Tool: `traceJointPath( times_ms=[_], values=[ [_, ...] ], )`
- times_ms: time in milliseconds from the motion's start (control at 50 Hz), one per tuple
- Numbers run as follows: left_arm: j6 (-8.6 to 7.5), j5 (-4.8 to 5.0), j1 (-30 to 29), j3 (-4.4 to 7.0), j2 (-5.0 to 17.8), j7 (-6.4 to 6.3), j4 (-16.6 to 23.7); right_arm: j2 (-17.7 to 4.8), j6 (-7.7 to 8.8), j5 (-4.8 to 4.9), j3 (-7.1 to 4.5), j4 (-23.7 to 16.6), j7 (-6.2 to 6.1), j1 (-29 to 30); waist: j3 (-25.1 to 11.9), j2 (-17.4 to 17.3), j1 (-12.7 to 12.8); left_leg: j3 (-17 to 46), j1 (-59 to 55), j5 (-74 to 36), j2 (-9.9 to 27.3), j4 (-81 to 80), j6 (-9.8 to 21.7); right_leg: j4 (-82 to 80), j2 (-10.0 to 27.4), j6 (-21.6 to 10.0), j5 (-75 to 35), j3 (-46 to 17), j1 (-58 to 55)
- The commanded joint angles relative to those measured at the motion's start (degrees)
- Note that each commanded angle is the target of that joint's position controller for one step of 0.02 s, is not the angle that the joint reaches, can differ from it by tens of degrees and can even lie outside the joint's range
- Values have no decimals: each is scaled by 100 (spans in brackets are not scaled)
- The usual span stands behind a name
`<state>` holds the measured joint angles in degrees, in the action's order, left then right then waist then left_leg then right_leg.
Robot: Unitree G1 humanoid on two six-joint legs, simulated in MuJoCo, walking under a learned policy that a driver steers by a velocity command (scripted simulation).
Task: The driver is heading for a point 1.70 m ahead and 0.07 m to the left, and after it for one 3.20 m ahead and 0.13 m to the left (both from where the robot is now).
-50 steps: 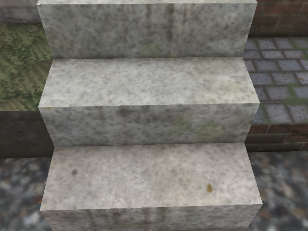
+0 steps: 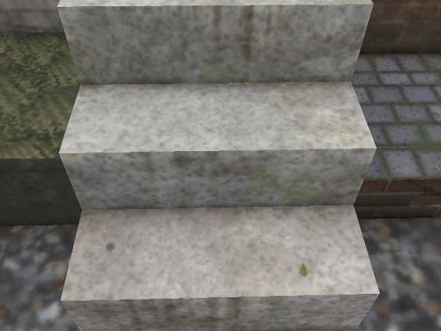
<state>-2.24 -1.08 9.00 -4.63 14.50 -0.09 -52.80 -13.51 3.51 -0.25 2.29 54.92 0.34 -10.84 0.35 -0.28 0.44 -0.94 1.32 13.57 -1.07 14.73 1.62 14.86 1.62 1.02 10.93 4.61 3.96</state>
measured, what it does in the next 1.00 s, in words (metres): stands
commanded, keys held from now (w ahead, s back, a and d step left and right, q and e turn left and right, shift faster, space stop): w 1.00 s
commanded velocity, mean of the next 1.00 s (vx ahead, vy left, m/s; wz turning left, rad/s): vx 0.50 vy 0.00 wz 0.00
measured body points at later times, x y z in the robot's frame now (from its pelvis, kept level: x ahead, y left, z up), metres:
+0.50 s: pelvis +0.00 +0.00 +0.00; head +0.01 +0.01 +0.45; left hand +0.10 +0.24 -0.14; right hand +0.10 -0.24 -0.13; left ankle -0.06 +0.10 -0.75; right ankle -0.04 -0.13 -0.75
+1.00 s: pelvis +0.01 +0.01 +0.00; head +0.02 +0.01 +0.45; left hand +0.11 +0.25 -0.13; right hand +0.09 -0.24 -0.14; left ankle -0.06 +0.10 -0.75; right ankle -0.04 -0.13 -0.75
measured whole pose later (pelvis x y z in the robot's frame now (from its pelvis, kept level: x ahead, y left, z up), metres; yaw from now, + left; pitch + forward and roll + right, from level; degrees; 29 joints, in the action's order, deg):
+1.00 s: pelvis +0.01 +0.01 +0.00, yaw +0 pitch +0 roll +0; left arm -1.9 -0.6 9.7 -3.3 13.9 -1.1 -51.9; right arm -13.2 2.8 -0.7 2.4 54.5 0.2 -10.8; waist 1.5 0.3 -0.5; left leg -1.3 0.0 13.4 -2.0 13.4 2.2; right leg 16.3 3.0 1.9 12.2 4.5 3.8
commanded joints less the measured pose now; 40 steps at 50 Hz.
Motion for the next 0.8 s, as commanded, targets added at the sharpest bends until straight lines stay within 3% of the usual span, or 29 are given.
traceJointPath(
  times_ms=[20, 80, 100, 120, 140, 540, 640, 720, 740, 800],
  values=[
    [-60, 8, -86, 130, 617, -26, 269, -617, 65, 9, -118, -247, -28, -2, -224, -62, 4, 453, 136, -2180, 840, -26, -103, -21, 681, -199, -1503, -462, -232],
    [-62, -3, -119, 121, 595, -3, 295, -623, 54, -6, -124, -248, 2, 16, -189, -8, -6, 475, 88, -2275, 846, -53, -88, -53, 687, -177, -1527, -449, -151],
    [-69, 52, 16, 149, 594, -56, 234, -591, 29, -46, -130, -304, 25, 49, -206, 79, -46, 452, 62, -2104, 840, -116, -80, 29, 715, -114, -1514, -439, -173],
    [-64, 1, -112, 120, 598, -17, 306, -620, 44, -4, -124, -242, 9, 19, -185, -56, 7, 472, 102, -2253, 834, -75, -91, -53, 692, -165, -1495, -457, -158],
    [-70, 49, 10, 158, 601, -61, 253, -575, 26, -42, -127, -302, 25, 60, -198, 48, -42, 446, 64, -2101, 836, -128, -80, 26, 721, -111, -1490, -445, -171],
    [-51, 30, -6, 215, 536, -100, 379, -562, 4, -14, -134, -339, -6, 76, -133, 37, -78, 405, 13, -2351, 822, -72, -37, 95, 741, -101, -1692, -464, -101],
    [-40, 63, 139, 218, 507, -103, 340, -522, 13, -44, -130, -330, 2, 84, -263, -23, -8, 431, -16, -2363, 837, -97, -55, 95, 718, -80, -1488, -414, -189],
    [-43, 37, -8, 221, 514, -117, 383, -521, 6, -15, -115, -319, -15, 72, -202, 45, -57, 429, 7, -2419, 828, -103, -27, 121, 747, -94, -1631, -437, -173],
    [-38, 55, 76, 228, 530, -114, 358, -571, -6, -40, -120, -314, -28, 36, -141, -84, -67, 443, -55, -2256, 824, -132, -34, 112, 757, -99, -1500, -429, -112],
    [-35, 54, 23, 233, 523, -111, 372, -564, -15, -46, -112, -316, -28, 41, -90, -12, -72, 466, -44, -2249, 834, -148, -23, 80, 753, -94, -1440, -424, -96]
  ],
)
Keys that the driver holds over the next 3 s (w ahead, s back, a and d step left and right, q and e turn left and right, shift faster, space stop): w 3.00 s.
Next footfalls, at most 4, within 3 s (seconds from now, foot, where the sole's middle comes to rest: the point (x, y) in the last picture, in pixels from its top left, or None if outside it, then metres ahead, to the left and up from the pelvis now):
none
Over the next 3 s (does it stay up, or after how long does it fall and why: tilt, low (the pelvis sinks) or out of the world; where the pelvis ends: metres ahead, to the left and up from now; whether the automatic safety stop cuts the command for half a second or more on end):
stays up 0.01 0.01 0.00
